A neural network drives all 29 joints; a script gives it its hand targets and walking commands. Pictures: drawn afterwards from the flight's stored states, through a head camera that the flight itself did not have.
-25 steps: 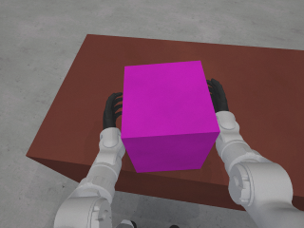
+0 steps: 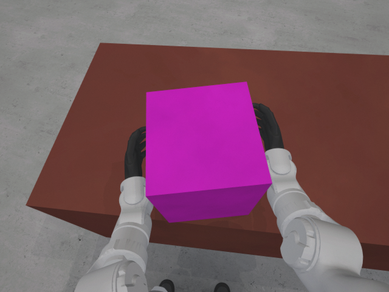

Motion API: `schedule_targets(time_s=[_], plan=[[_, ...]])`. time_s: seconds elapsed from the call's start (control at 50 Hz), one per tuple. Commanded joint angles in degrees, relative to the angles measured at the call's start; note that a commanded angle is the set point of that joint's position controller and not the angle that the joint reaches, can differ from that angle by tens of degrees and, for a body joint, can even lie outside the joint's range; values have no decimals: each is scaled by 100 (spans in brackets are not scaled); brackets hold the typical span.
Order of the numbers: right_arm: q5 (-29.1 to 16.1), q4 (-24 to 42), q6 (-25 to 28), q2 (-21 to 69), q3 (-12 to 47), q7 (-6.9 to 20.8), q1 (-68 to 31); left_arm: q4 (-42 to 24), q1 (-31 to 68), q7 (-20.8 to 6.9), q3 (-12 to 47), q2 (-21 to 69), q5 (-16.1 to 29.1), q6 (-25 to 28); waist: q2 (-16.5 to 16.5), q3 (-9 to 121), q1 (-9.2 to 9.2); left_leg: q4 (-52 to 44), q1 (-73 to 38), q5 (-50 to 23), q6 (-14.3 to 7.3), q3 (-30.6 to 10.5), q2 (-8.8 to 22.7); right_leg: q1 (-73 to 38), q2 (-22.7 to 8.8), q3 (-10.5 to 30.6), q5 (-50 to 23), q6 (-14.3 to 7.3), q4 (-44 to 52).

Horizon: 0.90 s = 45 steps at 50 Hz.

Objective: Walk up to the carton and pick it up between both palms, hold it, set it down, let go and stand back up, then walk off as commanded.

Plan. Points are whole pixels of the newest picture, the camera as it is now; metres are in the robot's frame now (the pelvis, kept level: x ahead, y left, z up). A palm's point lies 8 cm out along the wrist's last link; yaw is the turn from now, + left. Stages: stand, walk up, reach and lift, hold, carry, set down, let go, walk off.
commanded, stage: reach and lift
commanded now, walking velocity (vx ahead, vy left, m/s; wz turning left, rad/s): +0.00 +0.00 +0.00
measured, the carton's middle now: (203, 160) +0.40 +0.03 -0.04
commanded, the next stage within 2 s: none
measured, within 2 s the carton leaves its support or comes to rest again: leaves its support in 0.66 s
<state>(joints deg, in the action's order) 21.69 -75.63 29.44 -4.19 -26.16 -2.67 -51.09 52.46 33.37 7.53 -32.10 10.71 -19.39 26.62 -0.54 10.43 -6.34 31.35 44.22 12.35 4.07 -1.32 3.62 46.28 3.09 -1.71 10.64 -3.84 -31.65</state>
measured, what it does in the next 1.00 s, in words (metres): stands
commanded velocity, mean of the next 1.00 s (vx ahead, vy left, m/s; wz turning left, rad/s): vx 0.00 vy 0.00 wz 0.00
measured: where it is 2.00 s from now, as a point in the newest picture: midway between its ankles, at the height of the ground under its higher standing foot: outside the picture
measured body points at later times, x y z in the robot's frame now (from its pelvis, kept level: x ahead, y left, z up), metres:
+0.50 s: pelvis +0.02 +0.01 +0.01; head +0.15 +0.00 +0.44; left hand +0.38 +0.18 -0.02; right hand +0.46 -0.11 +0.00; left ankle +0.00 +0.16 -0.72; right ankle +0.02 -0.07 -0.72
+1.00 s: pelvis -0.01 +0.01 +0.01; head +0.12 +0.02 +0.44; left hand +0.36 +0.18 -0.01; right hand +0.44 -0.10 +0.02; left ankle +0.00 +0.16 -0.72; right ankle +0.02 -0.07 -0.72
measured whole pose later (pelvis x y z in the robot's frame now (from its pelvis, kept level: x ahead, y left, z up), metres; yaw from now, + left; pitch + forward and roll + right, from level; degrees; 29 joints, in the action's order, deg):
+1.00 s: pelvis -0.01 +0.01 +0.01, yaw -1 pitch +28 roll +0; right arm 24.8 -80.2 41.3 -5.0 -27.7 -4.7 -50.2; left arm 53.2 31.9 8.5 -31.3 11.0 -20.1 33.5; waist 1.9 12.0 -4.9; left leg 24.2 44.9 7.0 3.1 0.2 4.2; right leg 45.1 3.2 -2.0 3.5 -3.3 -20.8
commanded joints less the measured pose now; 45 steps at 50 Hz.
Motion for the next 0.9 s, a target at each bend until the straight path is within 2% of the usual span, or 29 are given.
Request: schedule_targets(time_s=[0.0, 0.16, 0.3, 0.38, 0.46, 0.56, 0.62, 0.82, 0.88], plan=[[788, -214, 362, 3035, 741, 694, -1730, -38, 2294, -311, 1392, 2182, -519, 172, 626, 3022, -17, -380, -403, -1164, -290, 760, -391, -4022, -168, 35, -2214, 322, 156], [777, -301, 540, 2954, 842, 680, -1598, 36, 1942, -264, 1494, 2262, -526, 241, 536, 2788, -27, -494, -673, -1562, -292, 776, -346, -4018, -103, -20, -2572, 320, 284], [718, -394, 885, 2993, 1154, 598, -1604, 131, 1775, -263, 1680, 2413, -481, 403, 600, 2928, 7, -493, -579, -2014, -267, 737, -368, -4290, -133, -18, -3715, 379, 219], [738, -395, 1170, 3064, 1398, 537, -1653, 204, 1816, -311, 1796, 2533, -459, 571, 696, 3020, -5, -617, -340, -1940, -278, 732, -390, -4585, -241, -25, -4424, 469, 185], [776, -458, 1423, 3094, 1503, 499, -1676, 197, 1869, -320, 1918, 2719, -471, 723, 698, 3199, 25, -672, -453, -2055, -259, 723, -339, -4515, -199, -113, -4538, 475, 237], [839, -538, 1646, 3055, 1482, 490, -1722, 91, 1956, -296, 1973, 2852, -560, 848, 633, 3448, 79, -667, -632, -2235, -228, 724, -272, -4295, -93, -207, -4330, 430, 339], [847, -576, 1721, 3017, 1438, 496, -1754, 13, 2028, -292, 1932, 2825, -633, 892, 598, 3470, 74, -671, -753, -2187, -233, 741, -240, -4148, -34, -241, -3956, 421, 424], [1038, -600, 1654, 2704, 1022, 535, -1895, 48, 2457, -224, 1719, 2648, -691, 815, 415, 3421, 65, -904, -782, -1048, -356, 746, -250, -3539, -30, -139, -1713, 312, 867], [1066, -599, 1556, 2709, 983, 539, -1895, 39, 2590, -212, 1770, 2607, -598, 768, 394, 3485, 74, -909, -783, -791, -372, 741, -270, -3476, -52, -85, -1360, 300, 900]])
